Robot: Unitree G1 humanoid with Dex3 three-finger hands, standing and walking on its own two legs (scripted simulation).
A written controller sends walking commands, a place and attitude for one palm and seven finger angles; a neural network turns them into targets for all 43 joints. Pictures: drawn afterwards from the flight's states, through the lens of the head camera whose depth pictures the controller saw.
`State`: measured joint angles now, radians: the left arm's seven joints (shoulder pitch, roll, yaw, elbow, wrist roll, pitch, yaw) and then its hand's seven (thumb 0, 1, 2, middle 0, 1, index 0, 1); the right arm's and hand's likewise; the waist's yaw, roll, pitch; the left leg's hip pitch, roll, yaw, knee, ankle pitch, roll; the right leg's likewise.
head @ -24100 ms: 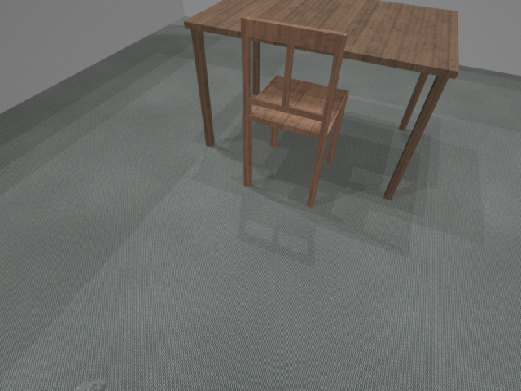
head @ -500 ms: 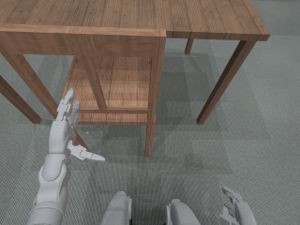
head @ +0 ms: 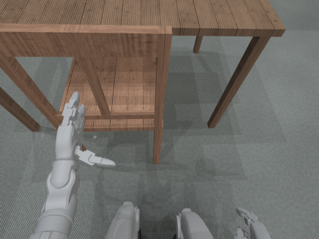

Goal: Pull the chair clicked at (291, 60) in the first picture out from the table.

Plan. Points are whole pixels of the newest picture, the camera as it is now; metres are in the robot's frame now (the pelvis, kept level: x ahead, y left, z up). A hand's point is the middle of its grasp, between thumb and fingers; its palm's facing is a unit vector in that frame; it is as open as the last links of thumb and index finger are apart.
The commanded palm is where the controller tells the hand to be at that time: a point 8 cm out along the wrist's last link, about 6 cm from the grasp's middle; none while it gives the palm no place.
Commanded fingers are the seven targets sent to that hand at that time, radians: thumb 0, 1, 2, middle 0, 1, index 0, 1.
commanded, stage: aim the fingers beside a spindle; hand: left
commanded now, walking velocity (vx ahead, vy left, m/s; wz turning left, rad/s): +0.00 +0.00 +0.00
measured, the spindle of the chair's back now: (96, 89) +0.50 +0.19 +0.02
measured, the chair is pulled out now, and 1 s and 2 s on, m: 0.00 0.00 0.00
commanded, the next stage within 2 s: none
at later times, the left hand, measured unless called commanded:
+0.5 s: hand (94, 133) +0.36 +0.17 +0.03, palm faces +0.06 -1.00 -0.04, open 16.9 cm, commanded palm +0.33 +0.21 +0.02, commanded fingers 0.00 -0.50 0.30 -0.06 -0.08 -0.06 -0.08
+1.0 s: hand (101, 140) +0.35 +0.15 +0.01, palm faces +0.03 -1.00 +0.01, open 16.9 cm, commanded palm +0.33 +0.21 +0.03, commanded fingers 0.00 -0.50 0.30 -0.06 -0.08 -0.06 -0.08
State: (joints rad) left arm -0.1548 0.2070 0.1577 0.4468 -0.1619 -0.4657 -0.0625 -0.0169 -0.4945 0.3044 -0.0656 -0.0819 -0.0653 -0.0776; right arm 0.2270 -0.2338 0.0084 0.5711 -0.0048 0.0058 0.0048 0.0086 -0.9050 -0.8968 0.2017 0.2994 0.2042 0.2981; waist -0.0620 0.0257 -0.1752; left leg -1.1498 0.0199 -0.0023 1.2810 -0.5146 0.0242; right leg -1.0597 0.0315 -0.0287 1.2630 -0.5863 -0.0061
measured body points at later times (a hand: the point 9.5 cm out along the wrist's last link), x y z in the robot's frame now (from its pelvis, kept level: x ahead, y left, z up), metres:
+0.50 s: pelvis +0.00 +0.00 +0.00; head +0.10 +0.01 +0.44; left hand +0.35 +0.22 +0.03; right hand +0.14 -0.25 -0.11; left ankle +0.05 +0.10 -0.62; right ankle +0.01 -0.12 -0.62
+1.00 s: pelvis +0.00 +0.00 +0.00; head +0.11 +0.02 +0.44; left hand +0.34 +0.21 +0.01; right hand +0.14 -0.25 -0.11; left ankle +0.05 +0.10 -0.62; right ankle +0.01 -0.12 -0.62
